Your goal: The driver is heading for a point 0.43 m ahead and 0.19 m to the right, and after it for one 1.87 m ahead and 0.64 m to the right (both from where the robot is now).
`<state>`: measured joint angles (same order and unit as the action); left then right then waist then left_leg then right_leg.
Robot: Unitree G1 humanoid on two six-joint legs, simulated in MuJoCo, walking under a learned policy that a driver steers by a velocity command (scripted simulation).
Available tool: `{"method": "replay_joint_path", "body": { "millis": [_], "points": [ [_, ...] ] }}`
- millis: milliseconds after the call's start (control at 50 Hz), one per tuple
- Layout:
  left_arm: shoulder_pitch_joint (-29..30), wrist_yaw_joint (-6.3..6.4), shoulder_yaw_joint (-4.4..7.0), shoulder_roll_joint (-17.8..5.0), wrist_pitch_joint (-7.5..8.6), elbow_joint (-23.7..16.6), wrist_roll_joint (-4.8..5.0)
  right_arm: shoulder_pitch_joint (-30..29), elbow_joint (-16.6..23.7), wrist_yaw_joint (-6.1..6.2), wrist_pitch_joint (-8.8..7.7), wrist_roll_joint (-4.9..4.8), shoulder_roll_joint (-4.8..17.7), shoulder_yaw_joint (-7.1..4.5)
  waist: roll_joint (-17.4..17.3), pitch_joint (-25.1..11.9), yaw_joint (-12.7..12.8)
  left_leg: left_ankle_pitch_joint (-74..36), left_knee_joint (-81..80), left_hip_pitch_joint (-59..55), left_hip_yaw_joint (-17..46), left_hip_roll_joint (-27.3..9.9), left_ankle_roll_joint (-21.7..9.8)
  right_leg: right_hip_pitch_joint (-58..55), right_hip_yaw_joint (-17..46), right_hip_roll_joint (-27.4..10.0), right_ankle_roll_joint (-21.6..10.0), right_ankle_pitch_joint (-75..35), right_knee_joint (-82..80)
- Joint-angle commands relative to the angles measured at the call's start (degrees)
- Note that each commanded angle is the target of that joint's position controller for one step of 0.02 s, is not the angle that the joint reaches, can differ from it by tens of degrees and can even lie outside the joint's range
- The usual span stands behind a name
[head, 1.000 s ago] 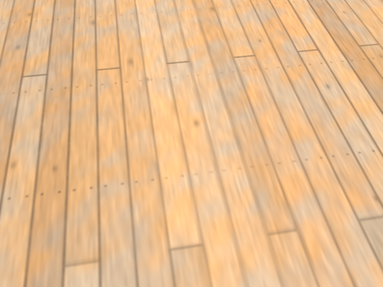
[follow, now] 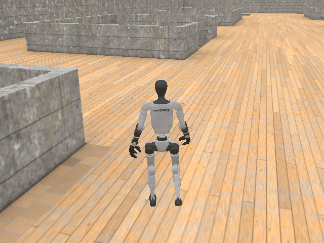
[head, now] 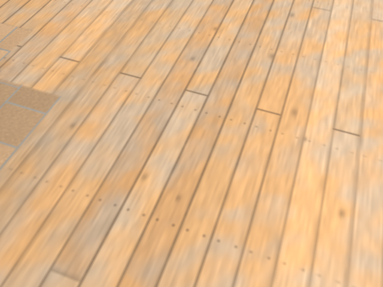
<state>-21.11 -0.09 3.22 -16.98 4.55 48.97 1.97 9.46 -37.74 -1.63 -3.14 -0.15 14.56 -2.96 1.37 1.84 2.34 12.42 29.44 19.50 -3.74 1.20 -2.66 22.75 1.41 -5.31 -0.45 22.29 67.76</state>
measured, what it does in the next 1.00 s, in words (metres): walks ahead, turning right: right foot, then left foot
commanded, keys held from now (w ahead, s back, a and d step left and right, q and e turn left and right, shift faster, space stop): w+e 0.42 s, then e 0.48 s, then no key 0.10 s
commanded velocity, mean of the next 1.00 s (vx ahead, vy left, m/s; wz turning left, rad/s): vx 0.31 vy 0.00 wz -0.47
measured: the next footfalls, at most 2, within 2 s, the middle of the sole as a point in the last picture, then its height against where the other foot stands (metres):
right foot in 0.40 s outside the picture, level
left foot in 0.84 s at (214, 241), level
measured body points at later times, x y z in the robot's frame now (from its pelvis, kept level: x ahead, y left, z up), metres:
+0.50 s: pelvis +0.28 -0.06 -0.01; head +0.33 -0.07 +0.44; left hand +0.51 +0.16 -0.11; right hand +0.30 -0.35 -0.13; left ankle +0.16 +0.11 -0.62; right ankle +0.34 -0.14 -0.73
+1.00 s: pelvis +0.46 -0.07 +0.00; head +0.50 -0.08 +0.45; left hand +0.75 +0.10 -0.10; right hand +0.46 -0.38 -0.09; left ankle +0.59 -0.01 -0.73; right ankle +0.35 -0.15 -0.65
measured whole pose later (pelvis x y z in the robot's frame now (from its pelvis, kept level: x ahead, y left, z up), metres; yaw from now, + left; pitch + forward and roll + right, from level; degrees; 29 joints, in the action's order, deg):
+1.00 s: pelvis +0.46 -0.07 +0.00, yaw -34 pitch +2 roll +0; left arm -10.4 2.0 4.4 -19.3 -3.3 37.5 0.9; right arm 6.6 -38.8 1.1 -1.1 1.2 14.6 -2.3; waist 1.6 3.0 -0.1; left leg 7.7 27.7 21.8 0.3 0.2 -0.9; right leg 27.8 5.5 3.8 4.1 29.5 66.2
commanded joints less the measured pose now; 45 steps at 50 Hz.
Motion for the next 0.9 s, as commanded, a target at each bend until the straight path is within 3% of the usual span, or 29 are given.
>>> {"method": "replay_joint_path", "body": {
  "millis": [20,60,120,160,200,280,340,360,380,400,420,440,460,480,500,520,560,620,660,740,800,820,840,860,880,900],
  "points": [
    [1.3,-0.05,1.48,-5.0,0.01,-4.5,-0.12,3.8,0.5,0.25,-1.83,0.62,5.2,-2.06,-8.3,-4.2,-2.4,-8.5,-18.3,-14.1,14.3,-15.1,-9.7,13.9,3.9,-4.1,-0.2,-8.0,0.9],
    [1.2,0.06,1.24,-3.0,-1.36,-4.4,-0.1,3.0,-0.7,0.29,-3.04,0.68,5.6,-2.35,-6.1,-1.7,-0.9,-14.7,-20.7,-11.0,9.5,-15.2,-9.7,14.6,4.4,-3.6,0.7,-10.3,-0.8],
    [5.1,0.12,1.11,-2.3,-1.63,-6.0,-0.49,3.8,-2.6,0.89,-3.58,1.15,6.2,-2.65,-4.7,1.0,-1.3,-19.1,-21.9,-11.0,3.3,-14.2,-8.7,18.1,5.7,-2.4,1.4,-18.3,-8.7],
    [8.7,-0.65,0.74,-1.9,-1.2,-7.1,-0.68,3.5,-3.2,1.28,-3.6,0.95,6.9,-2.69,-4.4,2.1,-2.3,-18.8,-22.7,-10.7,-1.0,-12.7,-7.3,16.1,3.6,-1.4,0.8,-25.8,-18.0],
    [13.6,-1.54,0.07,-0.9,-1.0,-8.7,-0.91,5.3,-4.2,1.75,-3.45,0.57,8.1,-2.97,-3.3,3.5,-4.3,-18.9,-23.8,-12.0,-3.0,-13.4,-6.7,15.0,0.5,-0.7,0.1,-29.4,-24.5],
    [19.5,-3.19,-0.21,-1.1,-0.91,-12.5,-0.78,8.9,-6.5,2.28,-1.79,-0.47,10.0,-3.64,-2.6,4.8,-6.1,-25.7,-20.1,-22.7,-5.1,-16.5,-5.8,18.7,-1.9,0.3,-2.4,-25.3,-31.3],
    [17.5,-3.91,1.03,-3.7,-1.33,-14.1,-0.74,8.3,-6.3,3.07,-0.06,-0.7,12.5,-4.23,-5.7,0.1,-3.3,-51.7,-9.6,-27.7,-7.3,-16.9,-3.9,12.0,-6.9,5.2,-5.5,-16.1,-31.5],
    [12.9,-3.81,1.99,-5.4,-1.61,-13.5,-0.66,7.9,-6.1,3.34,0.54,-0.71,13.2,-4.33,-6.7,-3.0,-0.5,-58.9,-2.0,-27.5,-7.7,-16.4,-3.3,5.7,-8.2,7.5,-6.9,-13.1,-31.2],
    [4.6,-3.26,3.56,-8.2,-1.77,-11.8,-0.56,6.9,-5.8,3.58,0.85,-0.96,13.4,-4.17,-6.3,-7.3,4.3,-58.4,9.5,-23.0,-8.7,-14.8,-1.8,-6.6,-8.1,9.6,-8.9,-14.8,-34.2],
    [-4.0,-2.11,5.33,-12.6,-2.43,-10.2,-0.58,7.5,-5.0,3.85,0.38,-0.34,11.7,-3.34,-1.4,-12.7,8.0,-42.0,26.4,-10.1,-8.7,-12.1,0.5,-24.1,1.8,4.8,-12.0,-15.9,-36.2],
    [-2.6,-1.82,6.01,-17.8,-2.01,-10.6,-0.18,14.4,-2.3,2.49,-1.2,1.47,2.6,-0.42,13.8,-18.0,0.2,17.8,48.2,16.7,-3.0,0.7,4.4,-44.2,34.9,-10.4,-23.7,-6.5,-40.6],
    [-3.7,-1.84,4.7,-13.4,-1.41,-12.3,-0.88,8.2,-1.7,1.57,-3.54,-0.38,7.3,-0.95,7.3,-24.4,4.6,21.8,54.1,22.5,9.7,2.0,3.7,-47.1,46.8,-13.6,-25.1,-7.3,-48.6],
    [-0.5,-1.79,3.9,-10.9,-0.91,-12.6,-1.69,2.5,0.3,1.17,-4.59,-2.26,9.9,-1.58,4.2,-16.3,4.8,17.2,52.6,25.5,10.7,-0.8,2.6,-41.2,37.3,-12.3,-21.8,-17.7,-49.2],
    [3.5,-1.72,3.51,-9.6,-0.66,-13.3,-1.47,1.5,0.6,1.55,-5.01,-1.56,9.3,-1.25,-1.4,-10.9,1.9,13.2,47.9,23.6,10.1,-3.2,2.5,-32.2,29.3,-9.8,-19.9,-29.8,-48.1],
    [7.1,-1.55,3.12,-8.1,-0.8,-14.0,-1.18,1.5,0.1,2.07,-4.72,-0.06,9.7,-1.65,-3.7,-7.4,-0.4,12.0,43.7,20.7,9.2,-4.9,3.2,-24.4,23.2,-7.7,-18.4,-38.9,-47.8],
    [8.8,-1.16,2.75,-7.2,-0.93,-14.8,-1.83,2.5,0.1,2.24,-3.87,0.53,10.2,-2.03,-2.6,-6.6,-2.3,11.1,41.9,16.4,9.3,-5.9,3.8,-18.4,19.9,-6.6,-18.0,-44.5,-48.6],
    [10.4,-0.66,2.77,-7.5,-1.14,-14.9,-2.01,4.1,-0.2,2.5,-2.09,0.92,8.8,-1.8,-1.6,-5.7,-4.1,9.7,36.7,13.1,8.1,-5.7,5.7,-11.7,16.2,-4.6,-17.6,-50.6,-49.8],
    [9.9,0.56,3.51,-9.8,-2.07,-14.0,-1.58,2.3,0.3,3.07,-0.77,1.22,6.2,-0.75,0.4,-6.5,-4.0,2.8,24.7,10.6,6.2,-3.1,8.0,-7.1,11.1,-0.8,-15.5,-54.1,-48.4],
    [9.6,1.38,3.56,-9.7,-3.4,-13.6,-0.88,-0.3,0.6,2.89,-0.53,1.05,5.9,-0.45,2.6,-8.6,-2.9,-5.2,17.1,7.2,5.9,-1.1,8.5,-6.3,9.8,1.5,-12.8,-49.6,-46.6],
    [8.1,2.07,3.43,-9.2,-5.22,-13.2,-0.8,-5.9,2.0,2.12,-0.29,0.26,7.1,-0.72,4.7,-9.0,-0.6,-8.4,7.3,5.9,7.9,1.0,8.1,-9.3,15.7,0.9,-10.4,-37.5,-43.0],
    [10.2,2.21,3.18,-8.3,-5.55,-14.3,-0.91,-4.5,2.0,1.78,-1.07,0.44,8.8,-1.79,6.5,-7.9,-2.5,-7.3,-0.9,3.2,9.4,1.1,6.0,-12.1,22.1,0.7,-8.8,-30.1,-38.2],
    [11.4,2.22,2.92,-7.5,-5.47,-14.8,-0.85,-2.5,1.5,1.87,-1.62,0.7,9.1,-2.12,6.5,-7.8,-4.1,-14.0,-6.5,-1.5,9.1,-0.2,4.4,-11.1,22.1,2.6,-7.0,-26.6,-35.1],
    [10.4,2.11,1.99,-4.5,-5.13,-15.8,-1.68,-0.2,1.7,2.38,-1.88,1.66,12.2,-2.79,1.4,-11.3,-3.9,-26.4,-6.4,-10.8,15.7,-9.3,0.8,-6.9,18.6,6.1,-4.3,-16.5,-26.0],
    [2.2,2.06,1.23,-1.7,-4.87,-15.3,-2.47,-0.6,2.6,2.96,-1.15,3.09,14.2,-2.81,-12.2,-13.9,0.6,-48.6,-4.3,-22.6,29.3,-22.1,-8.1,5.0,11.7,14.1,-0.5,17.0,-13.4],
    [-1.8,1.69,1.98,-6.5,-4.87,-15.1,-1.6,2.2,1.2,2.79,-0.09,2.22,13.5,-3.23,-18.7,-17.7,0.8,-39.3,-6.8,-24.2,42.2,-29.1,-15.4,11.0,8.5,11.7,2.0,20.5,-2.7],
    [0.9,1.83,3.33,-10.9,-5.53,-13.6,-0.85,0.4,2.6,2.86,0.29,1.38,10.0,-2.38,-11.5,-13.8,-1.0,-30.1,-7.3,-21.3,36.4,-25.0,-14.1,12.8,8.4,9.0,3.7,15.5,3.2]
  ]
}}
